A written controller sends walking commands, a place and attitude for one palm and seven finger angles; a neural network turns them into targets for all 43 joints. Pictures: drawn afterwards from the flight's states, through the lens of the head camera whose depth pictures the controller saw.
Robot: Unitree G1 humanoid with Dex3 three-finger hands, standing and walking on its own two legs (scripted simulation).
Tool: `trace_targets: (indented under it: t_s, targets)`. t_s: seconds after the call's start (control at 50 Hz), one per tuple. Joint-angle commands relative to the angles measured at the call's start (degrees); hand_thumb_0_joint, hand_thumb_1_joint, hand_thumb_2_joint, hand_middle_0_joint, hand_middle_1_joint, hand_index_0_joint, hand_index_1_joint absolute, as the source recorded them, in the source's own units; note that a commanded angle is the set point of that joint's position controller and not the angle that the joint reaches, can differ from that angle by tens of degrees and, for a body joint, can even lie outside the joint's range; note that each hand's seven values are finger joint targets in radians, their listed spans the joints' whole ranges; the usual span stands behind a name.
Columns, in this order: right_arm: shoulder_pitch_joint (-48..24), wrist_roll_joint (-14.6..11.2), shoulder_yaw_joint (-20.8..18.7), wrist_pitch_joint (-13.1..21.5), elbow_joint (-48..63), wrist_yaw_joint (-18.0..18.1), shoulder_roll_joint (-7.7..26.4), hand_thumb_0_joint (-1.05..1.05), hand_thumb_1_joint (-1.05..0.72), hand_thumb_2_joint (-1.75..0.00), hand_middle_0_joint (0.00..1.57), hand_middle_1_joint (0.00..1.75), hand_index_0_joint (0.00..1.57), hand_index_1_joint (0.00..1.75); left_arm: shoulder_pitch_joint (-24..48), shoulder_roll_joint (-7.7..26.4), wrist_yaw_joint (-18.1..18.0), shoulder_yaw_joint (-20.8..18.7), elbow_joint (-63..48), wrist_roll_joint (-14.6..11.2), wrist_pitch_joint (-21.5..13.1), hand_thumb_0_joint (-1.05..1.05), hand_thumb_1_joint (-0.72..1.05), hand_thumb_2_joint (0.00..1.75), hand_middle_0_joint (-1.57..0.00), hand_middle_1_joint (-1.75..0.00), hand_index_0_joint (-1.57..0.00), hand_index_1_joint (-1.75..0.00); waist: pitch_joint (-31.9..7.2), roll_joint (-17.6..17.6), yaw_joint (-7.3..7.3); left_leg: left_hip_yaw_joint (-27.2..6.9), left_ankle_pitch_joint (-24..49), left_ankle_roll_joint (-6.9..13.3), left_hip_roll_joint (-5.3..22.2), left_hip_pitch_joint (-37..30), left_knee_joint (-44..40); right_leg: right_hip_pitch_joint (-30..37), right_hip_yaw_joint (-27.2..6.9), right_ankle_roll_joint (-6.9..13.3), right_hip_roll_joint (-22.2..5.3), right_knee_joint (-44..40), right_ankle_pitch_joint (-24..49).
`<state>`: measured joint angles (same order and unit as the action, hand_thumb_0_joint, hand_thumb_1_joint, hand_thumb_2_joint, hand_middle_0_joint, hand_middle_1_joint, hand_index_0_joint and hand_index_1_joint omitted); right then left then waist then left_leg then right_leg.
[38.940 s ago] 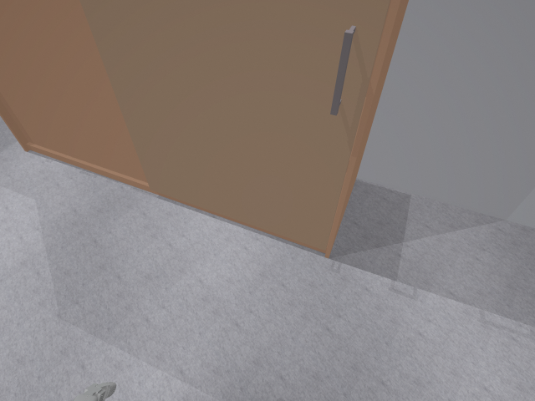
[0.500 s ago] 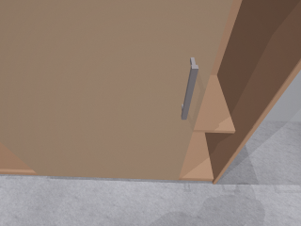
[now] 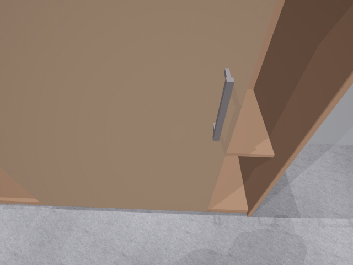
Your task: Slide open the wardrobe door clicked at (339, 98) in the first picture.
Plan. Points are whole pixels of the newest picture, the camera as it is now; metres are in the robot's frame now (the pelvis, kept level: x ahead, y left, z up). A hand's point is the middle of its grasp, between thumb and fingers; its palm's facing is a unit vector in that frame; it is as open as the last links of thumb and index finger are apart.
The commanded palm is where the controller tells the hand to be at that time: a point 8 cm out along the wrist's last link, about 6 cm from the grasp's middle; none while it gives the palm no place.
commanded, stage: look again from close up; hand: right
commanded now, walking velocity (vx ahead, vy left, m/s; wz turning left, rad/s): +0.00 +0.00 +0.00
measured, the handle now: (221, 108) +0.49 -0.08 +0.09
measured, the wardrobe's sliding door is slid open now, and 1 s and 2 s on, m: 0.23 0.23 0.23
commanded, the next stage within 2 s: raise the hand with hooked fingers in 0.62 s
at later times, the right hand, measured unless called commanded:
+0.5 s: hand out of the picture +0.01 -0.15 -0.17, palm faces +0.02 +0.98 -0.18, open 7.3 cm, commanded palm none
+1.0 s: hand (255, 211) +0.24 -0.15 +0.03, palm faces +0.11 +0.99 -0.01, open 7.8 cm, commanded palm +0.14 -0.22 -0.04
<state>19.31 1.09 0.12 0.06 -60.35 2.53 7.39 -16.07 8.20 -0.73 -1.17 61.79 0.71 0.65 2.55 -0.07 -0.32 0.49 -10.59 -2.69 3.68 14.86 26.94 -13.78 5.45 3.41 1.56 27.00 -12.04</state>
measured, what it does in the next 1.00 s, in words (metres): stands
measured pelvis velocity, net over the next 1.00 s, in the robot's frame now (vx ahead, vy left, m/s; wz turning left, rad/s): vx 0.01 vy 0.02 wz -0.03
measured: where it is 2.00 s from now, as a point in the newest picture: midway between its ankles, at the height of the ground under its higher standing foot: outside the picture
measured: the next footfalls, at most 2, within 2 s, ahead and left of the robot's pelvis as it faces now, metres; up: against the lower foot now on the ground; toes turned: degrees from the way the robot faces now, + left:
none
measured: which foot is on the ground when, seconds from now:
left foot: down 0.00-1.00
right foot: down 0.00-1.00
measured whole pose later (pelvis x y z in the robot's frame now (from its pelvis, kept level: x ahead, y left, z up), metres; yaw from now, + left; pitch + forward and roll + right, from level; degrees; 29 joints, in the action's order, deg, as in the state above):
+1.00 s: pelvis +0.01 +0.02 -0.03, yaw -2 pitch +3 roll +0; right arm 18.4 -11.6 -4.0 19.0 -6.4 -3.2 9.8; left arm -13.8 15.0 -1.9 -1.7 39.5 -1.3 -16.7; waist -5.8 0.1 -2.8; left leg 1.8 -20.0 -0.7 3.3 27.1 43.9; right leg -26.3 3.4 1.6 0.7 43.1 -20.0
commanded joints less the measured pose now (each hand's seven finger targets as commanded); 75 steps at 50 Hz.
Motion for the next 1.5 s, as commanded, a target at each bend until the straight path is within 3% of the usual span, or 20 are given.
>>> trace_targets:
  t_s: [0.0, 0.68, 0.7, 0.72, 0.74, 0.76, 0.78, 0.84, 0.86, 0.92, 0.94, 1.0, 1.04, 1.08, 1.12, 1.16, 1.22, 1.3, 1.4, 1.48]
  targets:
    - [4.01, 0.22, -1.30, 1.05, 1.91, 0.26, 5.26, 0.00, -0.90, -0.90, 0.20, 0.30, 0.20, 0.30, -3.39, 5.18, -0.23, -0.84, -1.44, -0.22, -1.23, 0.00, 0.90, 0.90, -0.20, -0.30, -0.20, -0.30, 2.49, 0.51, -0.05, -3.33, -3.15, 3.17, 2.51, 0.66, -5.08, -1.98, -8.80, -1.58, -7.03, -9.01, -6.95]
    - [3.08, 0.05, -1.22, 1.24, 0.22, 0.23, 4.77, 0.00, -0.90, -0.90, 0.20, 0.30, 0.20, 0.30, -3.90, 4.32, -0.53, -0.36, 1.30, -0.36, -1.49, 0.00, 0.90, 0.90, -0.20, -0.30, -0.20, -0.30, 2.63, 0.38, 0.12, -3.14, -0.98, 3.16, 2.46, -1.41, -6.50, -0.19, -7.99, -1.99, -7.34, -9.32, -3.51]
    - [4.92, 0.56, -0.70, 1.52, -2.11, 2.02, 7.60, 0.00, -0.90, -0.90, 0.20, 0.30, 0.20, 0.30, 1.43, 7.10, -0.26, -0.10, -3.11, -0.52, -2.40, 0.00, 0.90, 0.90, -0.20, -0.30, -0.20, -0.30, 0.56, -3.00, 2.03, -2.78, 7.71, 3.48, 3.79, -2.64, -4.20, -1.80, -5.76, -3.09, -8.33, 1.37, 3.33]
    - [-37.26, -12.07, -6.26, 14.06, 89.44, 1.69, 18.72, 0.00, -0.88, -0.89, 0.20, 0.32, 0.20, 0.32, 1.06, 16.50, -2.91, -0.20, -24.80, -3.19, -10.91, 0.00, 0.90, 0.90, -0.20, -0.30, -0.20, -0.30, -29.16, 7.74, -5.83, 2.75, 3.59, 3.50, -2.28, -6.91, 0.40, 14.00, -5.89, -2.89, -1.91, -4.72, 2.70]
    - [-27.39, -8.55, -11.93, 12.07, 83.72, 4.89, 24.06, 0.00, -0.85, -0.88, 0.20, 0.33, 0.20, 0.33, 6.43, 10.99, -5.32, 2.01, -21.20, -4.31, -15.60, 0.00, 0.90, 0.90, -0.20, -0.30, -0.20, -0.30, -23.53, 13.27, -1.52, 2.81, -2.35, 3.77, -3.65, -3.44, 4.22, 12.98, -4.23, -3.76, -4.34, -6.78, -2.63]
    - [-12.99, -7.98, -3.94, 9.56, 70.86, 6.27, 11.75, 0.00, -0.83, -0.87, 0.21, 0.34, 0.21, 0.34, 5.37, 12.01, -5.19, 1.12, -19.46, -3.02, -18.35, 0.00, 0.90, 0.90, -0.20, -0.30, -0.20, -0.30, -19.36, 11.30, -1.21, 5.66, -7.13, 4.46, -3.67, -0.75, 4.98, 5.62, -6.71, -4.39, -4.42, -8.39, -9.69]
    - [5.81, -8.17, 3.35, 2.73, 53.97, 7.06, -1.08, 0.00, -0.81, -0.86, 0.21, 0.36, 0.21, 0.36, 4.91, 8.97, -4.30, 1.06, -17.59, -4.43, -18.79, 0.00, 0.90, 0.90, -0.20, -0.30, -0.20, -0.30, -7.01, 5.51, -1.47, 5.86, -7.64, 4.05, -3.51, 4.24, 4.05, -1.42, -8.22, -3.77, -4.31, -8.70, -13.25]
    - [-2.63, -10.30, 3.65, 7.63, 69.48, 4.04, 0.96, 0.00, -0.74, -0.83, 0.21, 0.40, 0.21, 0.40, 5.25, 12.90, -4.37, -0.17, -25.27, -4.38, -21.93, 0.00, 0.90, 0.90, -0.20, -0.30, -0.20, -0.30, 1.16, 3.64, -3.56, 5.11, -12.10, 3.34, -2.81, 7.82, 2.67, -6.95, -9.17, -3.45, -2.61, -2.76, -16.80]
    - [-2.17, -9.83, 2.21, 10.11, 65.51, 3.04, 1.80, 0.00, -0.71, -0.82, 0.21, 0.42, 0.21, 0.42, 4.44, 13.32, -3.92, -0.65, -25.82, -3.22, -22.18, 0.00, 0.90, 0.90, -0.20, -0.30, -0.20, -0.30, 2.08, -2.86, -3.73, 5.13, -15.65, 3.33, -3.19, 11.10, 3.13, -9.65, -9.18, -3.55, -1.76, 0.16, -16.58]
    - [16.62, -12.66, -2.46, 19.54, 50.31, -5.82, -0.18, 0.00, -0.64, -0.79, 0.22, 0.47, 0.22, 0.47, 5.75, 13.00, -1.60, -2.70, -30.15, -1.86, -21.45, 0.00, 0.90, 0.90, -0.20, -0.30, -0.20, -0.30, 2.62, -18.31, 1.57, 6.35, -22.74, 3.63, -3.80, 18.90, 8.73, -20.24, -6.68, -4.47, -1.08, 8.78, -14.33]
    - [21.72, -13.68, -8.41, 22.54, 46.29, -9.89, 4.55, 0.00, -0.62, -0.78, 0.22, 0.48, 0.22, 0.48, 5.91, 13.48, -0.39, -3.87, -31.34, -2.32, -20.31, 0.00, 0.90, 0.90, -0.20, -0.30, -0.20, -0.30, 1.19, -16.87, 3.73, 5.18, -21.45, 4.34, -3.79, 17.66, 9.76, -21.29, -5.33, -5.07, -0.52, 10.89, -11.61]
    - [19.67, -14.81, -14.10, 29.17, 48.32, -20.58, 10.92, 0.00, -0.55, -0.75, 0.22, 0.53, 0.22, 0.53, 10.28, 14.66, 1.28, -4.85, -39.00, -1.98, -18.12, 0.00, 0.90, 0.90, -0.20, -0.30, -0.20, -0.30, -3.71, -10.17, 3.73, 3.01, -16.07, 5.08, -2.94, 15.33, 14.21, -23.44, -3.11, -4.64, 1.16, 16.96, -9.07]
    - [19.05, -15.17, -19.74, 28.14, 53.79, -21.45, 15.90, 0.00, -0.50, -0.73, 0.23, 0.55, 0.23, 0.55, 10.18, 14.09, 1.30, -5.02, -41.25, -2.36, -16.27, 0.00, 0.90, 0.90, -0.20, -0.30, -0.20, -0.30, -8.96, -1.92, 6.30, 2.32, -11.15, 5.00, -2.99, 14.91, 18.51, -24.76, -2.72, -3.97, 1.12, 18.29, -6.71]
    - [14.53, -17.31, -18.96, 28.19, 66.57, -20.56, 14.36, 0.00, -0.46, -0.71, 0.23, 0.58, 0.23, 0.58, 10.47, 12.39, 0.65, -4.45, -43.93, -2.45, -15.11, 0.00, 0.90, 0.90, -0.20, -0.30, -0.20, -0.30, -15.17, 4.99, 5.94, 1.88, -6.52, 4.87, -3.07, 13.66, 20.86, -22.49, -2.62, -3.63, 0.53, 19.32, -3.95]
    - [9.48, -18.80, -20.30, 30.66, 79.04, -18.22, 15.18, 0.00, -0.41, -0.69, 0.24, 0.62, 0.24, 0.62, 8.05, 11.09, 0.35, -4.17, -44.16, -2.15, -15.20, 0.00, 0.90, 0.90, -0.20, -0.30, -0.20, -0.30, -20.92, 12.44, 4.69, 1.51, -1.10, 4.84, -3.66, 14.24, 22.29, -18.62, -3.74, -3.14, -0.30, 21.51, 0.85]
    - [1.86, -18.73, -19.44, 34.48, 89.29, -17.01, 17.11, 0.00, -0.36, -0.67, 0.24, 0.64, 0.24, 0.64, 5.87, 11.20, -0.51, -3.90, -42.16, -1.55, -15.47, 0.00, 0.90, 0.90, -0.20, -0.30, -0.20, -0.30, -23.79, 12.93, 1.49, 0.71, 1.11, 4.73, -4.29, 17.17, 23.32, -16.99, -5.24, -2.51, -1.16, 24.76, 3.58]
    - [-2.15, -18.68, -12.72, 38.28, 85.87, -19.34, 13.29, 0.00, -0.29, -0.64, 0.24, 0.69, 0.24, 0.69, 4.70, 11.77, -1.38, -3.00, -37.93, -1.82, -17.31, 0.00, 0.90, 0.90, -0.20, -0.30, -0.20, -0.30, -18.61, 10.64, -3.86, 0.42, -2.62, 4.02, -4.52, 24.63, 22.48, -18.70, -6.80, -2.00, -1.89, 28.34, 0.16]
    - [-3.53, -19.31, -11.36, 31.87, 72.55, -27.22, 14.97, 0.00, -0.20, -0.60, 0.25, 0.75, 0.25, 0.75, 4.76, 14.26, -3.01, -2.16, -36.36, -3.43, -18.84, 0.00, 0.90, 0.90, -0.20, -0.30, -0.20, -0.30, -11.77, 0.98, -6.24, -1.75, -13.80, 3.27, -4.44, 25.86, 17.57, -25.49, -7.86, -1.56, -2.09, 28.58, -9.37]
    - [1.94, -22.78, -25.19, 15.29, 65.00, -32.01, 24.75, 0.00, -0.08, -0.55, 0.26, 0.82, 0.26, 0.82, 7.75, 14.27, -4.51, -1.80, -40.32, -4.61, -16.80, 0.00, 0.90, 0.90, -0.20, -0.30, -0.20, -0.30, -21.82, -3.58, 1.26, -4.33, -9.60, 2.01, -1.57, 10.81, 13.83, -24.01, -6.22, -1.45, -0.97, 24.31, -3.07]
    - [6.21, -27.84, -32.64, 15.23, 73.46, -26.83, 23.91, 0.00, 0.01, -0.51, 0.27, 0.88, 0.27, 0.88, 8.22, 10.92, -4.02, -1.19, -41.54, -3.92, -16.92, 0.00, 0.90, 0.90, -0.20, -0.30, -0.20, -0.30, -25.99, -1.97, 4.88, -0.38, 7.29, 2.10, -2.32, 3.73, 16.93, -20.36, -7.13, -2.35, -1.21, 21.21, 5.50]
